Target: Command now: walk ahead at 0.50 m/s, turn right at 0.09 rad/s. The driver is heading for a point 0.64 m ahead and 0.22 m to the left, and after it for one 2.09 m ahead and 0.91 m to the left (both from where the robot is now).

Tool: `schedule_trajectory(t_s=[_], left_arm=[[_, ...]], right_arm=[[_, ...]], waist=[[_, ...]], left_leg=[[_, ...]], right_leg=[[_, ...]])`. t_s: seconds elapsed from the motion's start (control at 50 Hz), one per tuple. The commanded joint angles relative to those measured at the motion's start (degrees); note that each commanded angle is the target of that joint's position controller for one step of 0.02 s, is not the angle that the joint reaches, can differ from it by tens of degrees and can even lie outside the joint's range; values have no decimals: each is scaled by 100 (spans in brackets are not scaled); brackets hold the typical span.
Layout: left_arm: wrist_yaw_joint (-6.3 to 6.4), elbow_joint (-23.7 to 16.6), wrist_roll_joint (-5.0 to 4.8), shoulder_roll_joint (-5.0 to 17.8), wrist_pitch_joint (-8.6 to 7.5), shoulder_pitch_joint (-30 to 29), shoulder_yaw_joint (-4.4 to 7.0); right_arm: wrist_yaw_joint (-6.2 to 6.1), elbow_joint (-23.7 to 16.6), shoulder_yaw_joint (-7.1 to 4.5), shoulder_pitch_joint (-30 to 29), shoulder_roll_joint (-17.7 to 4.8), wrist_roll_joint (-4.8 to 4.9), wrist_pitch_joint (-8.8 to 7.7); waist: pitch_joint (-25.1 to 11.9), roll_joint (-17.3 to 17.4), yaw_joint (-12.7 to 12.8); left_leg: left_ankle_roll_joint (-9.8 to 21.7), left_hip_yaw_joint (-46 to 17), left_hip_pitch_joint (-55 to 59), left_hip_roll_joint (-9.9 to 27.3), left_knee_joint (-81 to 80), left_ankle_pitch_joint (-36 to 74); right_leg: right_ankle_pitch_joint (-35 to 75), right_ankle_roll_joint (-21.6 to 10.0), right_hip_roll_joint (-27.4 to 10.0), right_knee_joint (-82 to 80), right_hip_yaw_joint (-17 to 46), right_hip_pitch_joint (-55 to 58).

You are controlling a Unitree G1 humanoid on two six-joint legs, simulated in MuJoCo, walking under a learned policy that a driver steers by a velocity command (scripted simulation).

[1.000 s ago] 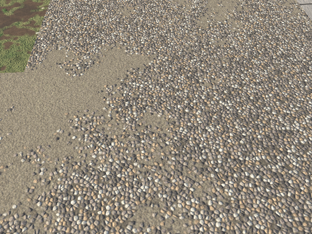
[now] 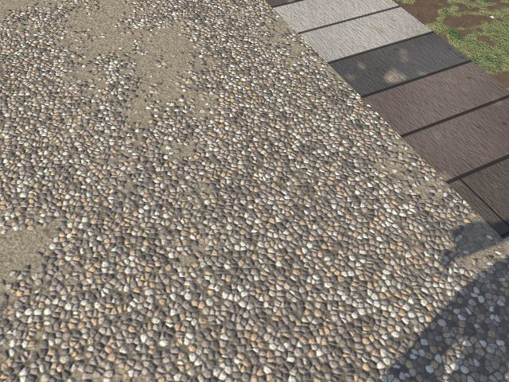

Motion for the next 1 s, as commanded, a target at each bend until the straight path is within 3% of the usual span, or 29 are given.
schedule_trajectory(t_s=[0.02, 0.14, 0.22, 0.28, 0.3, 0.32, 0.34, 0.36, 0.38, 0.4, 0.42, 0.44, 0.48, 0.54, 0.58, 0.66, 0.72, 0.78, 0.82, 0.84, 0.86, 0.88, 0.9, 0.92, 0.94, 0.96, 0.98, 1.0], left_arm=[[28, -425, 50, 304, -48, 1, 82], [-75, -677, -1, 105, -132, -1115, 5], [-216, -933, -60, 139, -194, -1794, 6], [-284, -980, -53, 327, -280, -1641, 82], [-266, -871, -34, 468, -304, -1199, 155], [-212, -632, 2, 736, -313, -365, 289], [-125, -462, 115, 1172, -300, 761, 417], [-128, -350, 154, 1521, -233, 1089, 488], [-109, -349, 117, 962, -199, 1206, 367], [-86, -333, 74, 743, -196, 847, 278], [-91, -330, 68, 612, -202, 450, 223], [-120, -301, 79, 467, -222, 146, 184], [-146, -227, 111, 347, -302, -188, 176], [-121, -52, 119, 486, -387, -289, 247], [-70, 74, 135, 580, -373, -184, 287], [10, 225, 105, 798, -293, -30, 345], [30, 372, 28, 955, -203, 227, 401], [32, 490, -69, 1089, -81, 327, 456], [55, 481, -115, 1260, -6, 205, 497], [67, 465, -143, 1299, 47, 97, 501], [84, 442, -133, 1171, 68, 120, 442], [83, 283, 112, 708, 18, 278, 270], [18, -39, 110, 241, -184, 537, 96], [-53, -100, -115, 824, -370, -174, 204], [-77, -215, -229, 863, -449, -478, 208], [-24, -148, -116, 781, -466, -468, 192], [19, -88, 37, 846, -431, -419, 240], [5, -70, 73, 855, -359, -315, 262]], right_arm=[[-52, -302, -165, -116, -826, 44, -104], [-120, -70, -138, 420, -923, 128, 40], [-133, 112, -124, 807, -964, 141, 160], [-194, 155, -169, 761, -1111, 155, 266], [-209, 122, -189, 608, -1194, 163, 285], [-212, 73, -158, 511, -1131, 142, 283], [-206, -136, -40, 354, -826, 29, 242], [-180, -199, 167, 1213, -115, 84, 134], [-169, -94, 27, 993, -700, 221, 78], [-172, -266, -85, 459, -985, 312, 76], [-190, -335, -85, 160, -918, 267, 98], [-198, -366, -112, 27, -849, 187, 146], [-185, -320, -126, 263, -617, 208, 314], [-200, -439, -137, 109, -454, 178, 471], [-179, -552, -141, -154, -434, 148, 483], [-19, -772, -83, -877, -315, 135, 413], [73, -1028, -64, -1424, -320, 135, 411], [145, -1252, -98, -1668, -422, 136, 428], [155, -1284, -196, -1361, -591, 125, 457], [139, -1147, -316, -724, -767, 141, 468], [67, -864, -527, 272, -1138, 160, 486], [-64, -740, -704, 933, -1759, 182, 534], [-30, -966, -683, 580, -2093, 163, 438], [35, -1020, -529, 644, -1536, 140, 357], [38, -981, -452, 486, -1270, 115, 289], [34, -1028, -393, 110, -1098, 126, 260], [7, -1102, -331, -236, -886, 104, 257], [-22, -1202, -297, -400, -824, 43, 258]], waist=[[-138, 640, 165], [51, 621, -248], [277, 636, -457], [207, 772, -177], [-31, 817, 120], [-592, 740, 532], [-1523, 292, 1000], [-2402, -1265, 668], [-2366, -919, 896], [-1422, -629, 853], [-942, -287, 673], [-568, -185, 493], [-303, -354, 171], [-25, -182, 37], [61, -89, 90], [222, 9, 345], [390, 48, 548], [443, -27, 545], [119, -217, 272], [-248, -206, -124], [-775, -30, -592], [-1216, 1103, -654], [-2049, 2014, -87], [-1956, 1036, -532], [-1231, 889, -444], [-768, 355, -155], [-572, 384, 62], [-493, 517, 215]], left_leg=[[1053, -1464, 505, 1622, -1188, 1397], [698, -761, 755, 1338, -1175, 1509], [696, -984, 1282, 1628, -916, 1444], [586, -1251, 1578, 1800, -442, 1991], [505, -1187, 1487, 1702, -2, 2706], [352, -982, 1115, 1405, 886, 3111], [120, -753, -78, 1044, 2546, 1875], [-237, -441, -2330, 212, 4531, -1899], [-244, -1065, -2871, 387, 5270, -2365], [-249, -987, -3174, 620, 5427, -1880], [-281, -848, -3016, 851, 5250, -1414], [-311, -822, -2817, 992, 4996, -1123], [-359, -825, -2253, 1161, 4752, -791], [-456, -860, -2406, 1212, 4447, -363], [-495, -890, -2655, 1218, 3960, 160], [-415, -540, -2517, 1142, 2639, 1141], [-293, -298, -2607, 1090, 2066, 1011], [-73, -54, -2619, 964, 1762, 327], [154, 306, -1908, 593, 1697, -265], [312, 502, -1039, 293, 1494, -273], [529, 481, 472, 5, 1202, 46], [946, -1370, 2101, 1176, 1093, 436], [2100, -4774, 3499, 2298, -42, -986], [1812, -4714, 3406, 2322, -535, -1223], [1585, -3886, 2803, 2147, -479, -897], [1378, -3200, 1914, 1889, -437, -241], [1253, -2686, 1237, 1674, -474, 359], [1226, -2467, 804, 1536, -597, 710]], right_leg=[[502, 135, -363, -586, 72, -706], [2158, 164, -162, -2579, -219, -497], [1952, 85, 3, -3181, -281, -547], [1329, -80, 175, -3587, -255, -56], [1303, -178, 316, -3777, -361, 664], [1523, -354, 298, -3843, -369, 1975], [1821, -757, -718, -3520, 601, 3842], [1040, -1581, -2171, -3828, 3004, 5833], [276, -1506, -2133, -4278, 3545, 5568], [369, -1250, -1926, -4440, 2627, 4811], [749, -1116, -1676, -4629, 1958, 3994], [1009, -1054, -1467, -4877, 1484, 3311], [1197, -992, -1231, -5332, 802, 2500], [1755, -1026, -1235, -5633, 115, 2175], [1948, -1008, -1212, -5675, -257, 2327], [1986, -832, -1115, -5674, -939, 2551], [1933, -767, -1281, -5576, -1138, 3019], [2455, -629, -1448, -5189, -1282, 3575], [4303, -488, -1422, -4394, -1473, 3707], [5111, -372, -1282, -3474, -1641, 3582], [4954, -160, -1005, -2134, -1790, 2948], [1807, 155, -626, -147, -1784, 1229], [-1759, 410, 559, 1526, -602, -824], [-1481, 265, 277, 1771, 219, -1442], [-987, 113, 63, 1499, 134, -1684], [-535, 86, -200, 992, 137, -1372], [-273, 118, -367, 506, 151, -940], [-93, 150, -437, 316, 173, -582]])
